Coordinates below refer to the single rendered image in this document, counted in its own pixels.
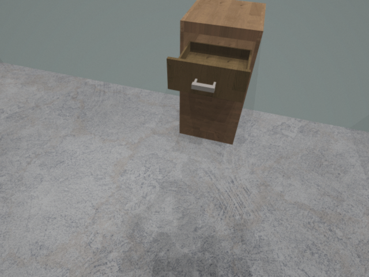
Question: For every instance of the handle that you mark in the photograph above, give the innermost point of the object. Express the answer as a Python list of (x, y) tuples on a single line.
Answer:
[(203, 87)]

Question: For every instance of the drawer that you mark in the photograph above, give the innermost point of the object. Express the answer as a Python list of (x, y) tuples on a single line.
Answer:
[(209, 63)]

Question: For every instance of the cabinet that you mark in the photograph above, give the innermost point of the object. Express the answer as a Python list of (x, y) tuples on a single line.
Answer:
[(229, 23)]

